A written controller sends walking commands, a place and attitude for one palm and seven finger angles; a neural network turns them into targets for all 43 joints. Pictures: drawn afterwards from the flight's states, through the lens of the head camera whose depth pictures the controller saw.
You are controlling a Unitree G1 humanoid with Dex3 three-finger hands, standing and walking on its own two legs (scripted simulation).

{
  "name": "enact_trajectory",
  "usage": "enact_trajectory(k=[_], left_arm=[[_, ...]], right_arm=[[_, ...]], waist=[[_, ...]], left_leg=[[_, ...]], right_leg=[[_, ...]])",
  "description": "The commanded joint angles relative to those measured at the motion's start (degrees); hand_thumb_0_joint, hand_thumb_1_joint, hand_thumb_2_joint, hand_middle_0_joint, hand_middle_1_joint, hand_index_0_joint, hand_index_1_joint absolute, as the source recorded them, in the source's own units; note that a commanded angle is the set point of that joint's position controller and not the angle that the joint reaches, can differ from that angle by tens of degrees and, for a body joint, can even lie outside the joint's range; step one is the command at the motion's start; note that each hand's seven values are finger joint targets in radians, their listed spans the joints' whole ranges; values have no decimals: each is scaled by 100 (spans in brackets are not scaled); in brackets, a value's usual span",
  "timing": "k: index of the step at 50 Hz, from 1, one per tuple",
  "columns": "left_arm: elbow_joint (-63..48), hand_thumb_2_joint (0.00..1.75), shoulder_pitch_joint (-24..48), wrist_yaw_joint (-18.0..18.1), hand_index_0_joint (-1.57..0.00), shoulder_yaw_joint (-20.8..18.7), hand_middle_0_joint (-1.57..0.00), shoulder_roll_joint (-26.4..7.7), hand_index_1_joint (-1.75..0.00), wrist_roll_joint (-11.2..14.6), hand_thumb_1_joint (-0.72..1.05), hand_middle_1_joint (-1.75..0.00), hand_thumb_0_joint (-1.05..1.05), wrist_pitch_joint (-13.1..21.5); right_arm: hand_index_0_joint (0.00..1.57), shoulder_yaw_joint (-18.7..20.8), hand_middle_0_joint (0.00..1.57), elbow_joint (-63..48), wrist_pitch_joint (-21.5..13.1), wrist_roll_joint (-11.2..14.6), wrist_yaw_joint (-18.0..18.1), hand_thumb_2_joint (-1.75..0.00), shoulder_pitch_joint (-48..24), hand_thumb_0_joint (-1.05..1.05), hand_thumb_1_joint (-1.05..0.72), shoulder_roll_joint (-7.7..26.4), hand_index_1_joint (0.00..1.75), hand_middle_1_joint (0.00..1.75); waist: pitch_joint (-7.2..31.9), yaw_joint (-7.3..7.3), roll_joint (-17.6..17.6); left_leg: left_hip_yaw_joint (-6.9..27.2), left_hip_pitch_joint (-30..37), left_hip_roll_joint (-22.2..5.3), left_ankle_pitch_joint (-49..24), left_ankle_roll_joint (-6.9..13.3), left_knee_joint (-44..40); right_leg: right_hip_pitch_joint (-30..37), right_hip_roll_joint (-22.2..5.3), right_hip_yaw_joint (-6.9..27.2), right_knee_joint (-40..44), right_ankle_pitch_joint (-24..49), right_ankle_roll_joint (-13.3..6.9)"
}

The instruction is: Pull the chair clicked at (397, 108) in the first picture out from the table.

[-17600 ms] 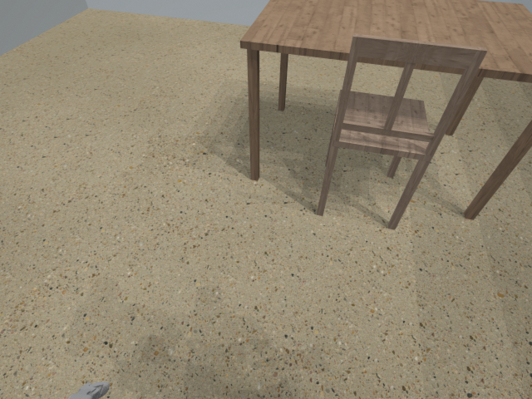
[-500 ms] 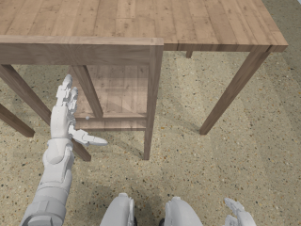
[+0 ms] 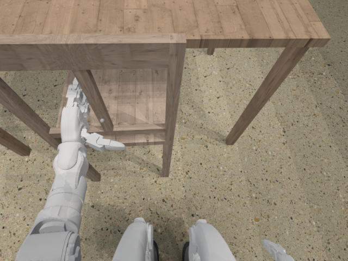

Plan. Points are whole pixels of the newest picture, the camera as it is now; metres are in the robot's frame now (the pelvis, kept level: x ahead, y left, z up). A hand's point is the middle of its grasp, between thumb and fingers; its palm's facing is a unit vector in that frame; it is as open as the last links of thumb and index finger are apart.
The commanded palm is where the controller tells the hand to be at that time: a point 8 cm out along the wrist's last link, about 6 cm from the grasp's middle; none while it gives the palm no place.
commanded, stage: push the fingers through the gap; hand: left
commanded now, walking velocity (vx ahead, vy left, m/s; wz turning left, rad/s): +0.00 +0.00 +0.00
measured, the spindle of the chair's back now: (97, 103) +0.47 +0.18 +0.02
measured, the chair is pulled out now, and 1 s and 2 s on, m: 0.00 0.00 0.01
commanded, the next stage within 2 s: hook a spindle and tug to test in 0.58 s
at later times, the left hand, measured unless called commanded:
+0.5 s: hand (98, 112) +0.44 +0.17 +0.02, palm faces +0.11 -0.99 -0.03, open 16.9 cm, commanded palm +0.41 +0.22 +0.02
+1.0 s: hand (104, 110) +0.45 +0.16 +0.03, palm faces +0.09 -0.99 -0.05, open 15.8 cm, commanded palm +0.42 +0.21 +0.02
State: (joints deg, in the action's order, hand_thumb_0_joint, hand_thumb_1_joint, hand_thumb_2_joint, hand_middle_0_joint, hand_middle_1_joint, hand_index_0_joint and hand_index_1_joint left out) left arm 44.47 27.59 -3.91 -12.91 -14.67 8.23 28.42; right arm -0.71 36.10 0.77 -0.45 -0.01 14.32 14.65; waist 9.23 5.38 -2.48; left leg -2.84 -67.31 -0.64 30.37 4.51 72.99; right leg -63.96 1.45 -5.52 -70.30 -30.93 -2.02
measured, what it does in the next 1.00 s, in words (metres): stands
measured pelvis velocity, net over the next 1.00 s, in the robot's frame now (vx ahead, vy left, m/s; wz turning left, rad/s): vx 0.00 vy -0.01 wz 0.00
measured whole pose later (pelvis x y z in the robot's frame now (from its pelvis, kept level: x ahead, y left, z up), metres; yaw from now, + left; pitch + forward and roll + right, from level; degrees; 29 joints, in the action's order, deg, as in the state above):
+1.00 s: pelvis +0.00 -0.01 +0.00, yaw +0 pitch +25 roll -3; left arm 51.6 33.9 -3.3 -15.4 -17.0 6.3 31.9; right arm -0.7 36.4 3.7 -1.0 -1.0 14.5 14.3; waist 9.4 6.1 -2.5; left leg -2.5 -68.4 -1.0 30.3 3.7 73.6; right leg -65.3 1.9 -5.7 -71.3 -31.1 -2.9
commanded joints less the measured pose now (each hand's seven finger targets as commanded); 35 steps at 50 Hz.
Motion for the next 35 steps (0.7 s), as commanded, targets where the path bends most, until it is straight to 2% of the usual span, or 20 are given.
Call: enact_trajectory(k=[1, 2, 4, 6, 8, 11, 14, 15, 16, 19, 20, 21, 23, 25, 28, 29, 30, 31, 34, 35], left_arm=[[-1027, 30, 2344, 230, -6, -500, -6, -1353, -8, -94, -50, -8, 0, 690], [-903, 30, 2446, 232, -6, -412, -6, -1262, -8, -131, -50, -8, 0, 693], [-564, 30, 2363, 189, -6, -343, -6, -1158, -8, -181, -50, -8, 0, 625], [-225, 30, 2260, 83, -6, -312, -6, -1098, -8, -181, -50, -8, 0, 511], [-108, 30, 2486, -31, -6, -318, -6, -1172, -8, -136, -50, -8, 0, 440], [-360, 30, 2430, -128, -6, -361, -6, -1148, -8, -17, -50, -8, 0, 458], [-841, 30, 2324, -99, -6, -453, -6, -1243, -8, 49, -50, -8, 0, 587], [-749, 30, 2318, -71, -6, -418, -6, -1193, -8, 46, -50, -8, 0, 586], [-731, 30, 2296, -28, -6, -560, -6, -1364, -8, 18, -50, -8, 0, 606], [-590, 30, 2290, 56, -6, -602, -6, -1447, -8, -95, -50, -8, 0, 648], [-634, 30, 2228, 77, -6, -633, -6, -1468, -8, -112, -50, -8, 0, 673], [-726, 30, 2272, 64, -6, -464, -6, -1259, -8, -103, -50, -8, 0, 701], [-616, 30, 2289, 29, -6, -511, -6, -1339, -8, -90, -50, -8, 0, 715], [-633, 30, 2397, -28, -6, -317, -6, -1149, -8, -78, -50, -8, 0, 726], [-650, 30, 2426, -89, -6, -313, -6, -1169, -8, -53, -50, -8, 0, 715], [-646, 30, 2326, -111, -6, -251, -6, -1074, -8, -52, -50, -8, 0, 702], [-771, 30, 2451, -113, -6, -197, -6, -1013, -8, -16, -50, -8, 0, 714], [-689, 30, 2292, -109, -6, -210, -6, -1007, -8, -23, -50, -8, 0, 695], [-618, 30, 2312, -38, -6, -156, -6, -914, -8, -35, -50, -8, 0, 645], [-474, 30, 2385, -6, -8, -192, -8, -959, -13, -50, -50, -13, 0, 621]], right_arm=[[20, 325, 20, -359, -127, -43, 45, -90, 508, 0, -90, 927, 30, 30], [20, 315, 20, -338, -118, -52, 30, -90, 507, 0, -90, 922, 30, 30], [20, 327, 20, -329, -80, -57, 8, -90, 554, 0, -90, 941, 30, 30], [20, 332, 20, -348, -25, -46, -17, -90, 638, 0, -90, 973, 30, 30], [20, 324, 20, -351, 33, -31, -11, -90, 658, 0, -90, 993, 30, 30], [20, 340, 20, -425, 66, -13, -30, -90, 673, 0, -90, 980, 30, 30], [20, 361, 20, -468, 94, -9, -45, -90, 669, 0, -90, 940, 30, 30], [20, 355, 20, -447, 96, -12, -49, -90, 678, 0, -90, 941, 30, 30], [20, 350, 20, -400, 113, -21, -50, -90, 686, 0, -90, 944, 30, 30], [20, 331, 20, -391, 139, -28, -49, -90, 678, 0, -90, 927, 30, 30], [20, 340, 20, -416, 138, -36, -47, -90, 678, 0, -90, 926, 30, 30], [20, 331, 20, -423, 131, -36, -61, -90, 633, 0, -90, 893, 30, 30], [20, 333, 20, -393, 140, -34, -62, -90, 639, 0, -90, 918, 30, 30], [20, 332, 20, -406, 132, -30, -57, -90, 638, 0, -90, 913, 30, 30], [20, 361, 20, -372, 128, -24, -48, -90, 634, 0, -90, 942, 30, 30], [20, 368, 20, -387, 126, -17, -48, -90, 620, 0, -90, 932, 30, 30], [20, 370, 20, -385, 113, -22, -51, -90, 625, 0, -90, 938, 30, 30], [20, 375, 20, -370, 119, -16, -57, -90, 620, 0, -90, 937, 30, 30], [20, 376, 20, -374, 134, -11, -66, -90, 591, 0, -90, 930, 30, 30], [20, 363, 20, -367, 131, -11, -57, -90, 608, 0, -90, 939, 30, 30]], waist=[[2622, 114, -230], [2573, 134, -355], [2557, 157, -345], [2566, 180, -177], [2516, 234, -99], [2842, 127, -360], [3138, 39, -352], [3023, 103, -364], [2908, 81, -320], [2553, 117, -84], [2605, 79, -171], [2675, 105, -356], [2537, 119, -261], [2529, 194, -354], [2643, 179, -383], [2701, 151, -424], [2766, 198, -506], [2724, 131, -486], [2651, 168, -276], [2468, 216, -202]], left_leg=[[871, 2410, -82, -2009, -426, -860], [841, 2338, -69, -1892, -421, -858], [819, 2292, -64, -1823, -417, -857], [835, 2267, -70, -1912, -403, -870], [802, 2112, -61, -1751, -367, -861], [818, 2469, -76, -2147, -397, -876], [796, 2678, -91, -2467, -407, -876], [804, 2653, -92, -2474, -404, -865], [765, 2504, -90, -2393, -392, -847], [716, 2079, -55, -2030, -348, -875], [710, 2151, -54, -2080, -348, -875], [686, 2269, -46, -2105, -355, -875], [705, 2227, -54, -2002, -368, -892], [733, 2320, -58, -1995, -358, -901], [764, 2465, -78, -2084, -383, -881], [769, 2535, -79, -2105, -393, -891], [824, 2693, -96, -2244, -408, -896], [827, 2718, -99, -2270, -428, -917], [821, 2530, -81, -2042, -398, -912], [821, 2396, -74, -1955, -376, -911]], right_leg=[[616, 53, 340, 740, 1372, 39], [575, 40, 346, 747, 1287, 39], [559, 44, 350, 770, 1266, 33], [624, 54, 328, 789, 1365, 30], [701, 48, 362, 838, 1315, 39], [750, 58, 348, 821, 1556, 13], [987, 75, 370, 828, 1812, 19], [891, 81, 359, 821, 1812, 25], [936, 81, 384, 831, 1804, 35], [1052, 71, 417, 856, 1667, 53], [1034, 73, 425, 834, 1687, 41], [985, 69, 436, 863, 1706, 43], [964, 77, 428, 894, 1604, 36], [860, 76, 414, 899, 1572, 28], [808, 70, 397, 886, 1587, 24], [788, 68, 385, 884, 1579, 19], [683, 70, 348, 851, 1614, 13], [680, 71, 343, 864, 1597, 8], [712, 69, 346, 892, 1478, 35], [662, 69, 350, 891, 1443, 29]])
